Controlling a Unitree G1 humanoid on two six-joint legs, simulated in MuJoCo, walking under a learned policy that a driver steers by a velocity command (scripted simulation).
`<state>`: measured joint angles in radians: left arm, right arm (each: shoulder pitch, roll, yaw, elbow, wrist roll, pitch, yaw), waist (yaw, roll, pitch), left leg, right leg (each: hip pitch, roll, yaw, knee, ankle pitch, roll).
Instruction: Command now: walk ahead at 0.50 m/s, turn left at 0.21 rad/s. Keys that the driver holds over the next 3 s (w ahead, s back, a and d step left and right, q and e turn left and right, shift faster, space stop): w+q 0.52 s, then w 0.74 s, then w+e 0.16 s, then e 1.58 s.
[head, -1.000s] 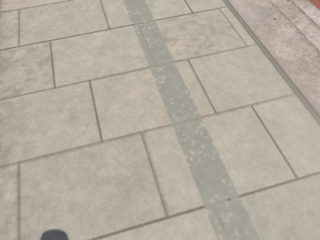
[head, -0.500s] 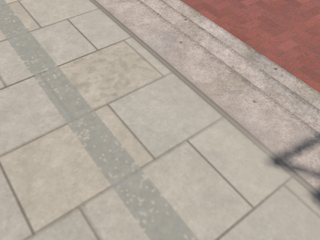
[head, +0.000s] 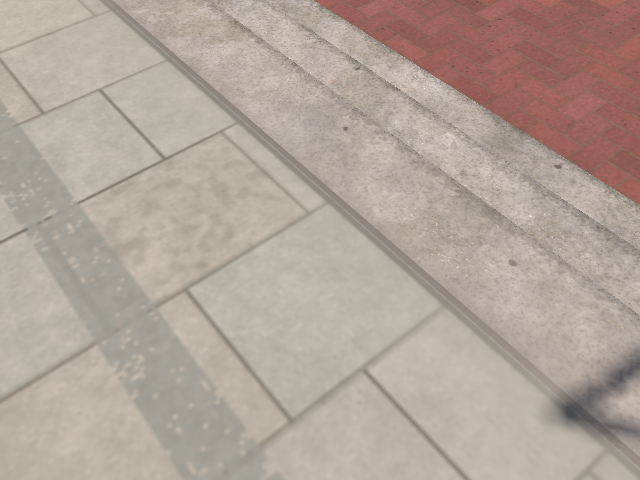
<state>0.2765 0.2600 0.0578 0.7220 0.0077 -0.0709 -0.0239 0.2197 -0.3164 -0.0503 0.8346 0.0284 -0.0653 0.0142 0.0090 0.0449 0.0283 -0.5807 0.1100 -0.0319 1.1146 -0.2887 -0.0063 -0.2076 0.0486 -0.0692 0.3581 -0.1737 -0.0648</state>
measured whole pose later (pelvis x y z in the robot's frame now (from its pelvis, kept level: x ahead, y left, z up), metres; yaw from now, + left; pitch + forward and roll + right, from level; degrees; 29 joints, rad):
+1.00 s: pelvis +0.58 +0.12 +0.00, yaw +23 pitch +2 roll -1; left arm 0.25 0.26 0.05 0.76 0.01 -0.10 -0.03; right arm 0.28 -0.30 -0.05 0.74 0.01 -0.06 0.00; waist 0.01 0.04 0.02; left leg -0.47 0.02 -0.05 1.13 -0.34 0.02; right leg -0.28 0.06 -0.03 0.42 -0.17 -0.06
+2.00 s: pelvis +0.95 +0.29 -0.01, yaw +3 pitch +3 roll +1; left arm 0.17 0.30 0.08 0.64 0.00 0.01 0.00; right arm 0.07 -0.30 -0.07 0.75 0.00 0.00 -0.03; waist 0.02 0.02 0.07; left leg -0.51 0.00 -0.04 1.09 -0.47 -0.05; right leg -0.42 0.07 0.04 0.48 -0.10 -0.07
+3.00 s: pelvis +0.95 +0.30 +0.00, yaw -33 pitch +2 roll +2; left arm 0.17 0.31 0.07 0.60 -0.01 0.04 0.02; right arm 0.11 -0.31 -0.09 0.71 0.00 0.01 -0.02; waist 0.01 0.02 0.04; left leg -0.48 -0.01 -0.08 0.84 -0.35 -0.09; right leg -0.31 0.08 0.15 0.49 -0.21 -0.05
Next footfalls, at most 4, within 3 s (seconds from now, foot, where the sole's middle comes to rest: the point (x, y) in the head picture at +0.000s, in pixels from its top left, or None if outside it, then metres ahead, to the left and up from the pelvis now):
0.32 left None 0.34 0.17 -0.78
0.82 right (319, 390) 0.68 0.06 -0.78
1.34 left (181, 325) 0.85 0.40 -0.78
1.82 right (261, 251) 1.08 0.22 -0.78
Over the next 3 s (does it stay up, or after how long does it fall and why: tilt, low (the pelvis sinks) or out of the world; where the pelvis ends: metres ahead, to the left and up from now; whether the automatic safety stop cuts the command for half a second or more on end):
stays up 0.95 0.30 0.00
